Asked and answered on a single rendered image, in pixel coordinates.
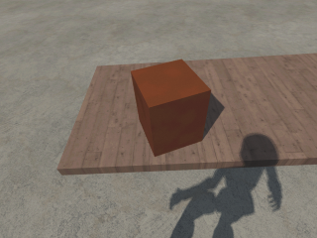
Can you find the carton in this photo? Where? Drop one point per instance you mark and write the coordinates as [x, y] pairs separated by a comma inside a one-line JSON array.
[[172, 103]]

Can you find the table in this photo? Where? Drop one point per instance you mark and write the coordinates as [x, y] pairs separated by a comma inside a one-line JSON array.
[[262, 112]]

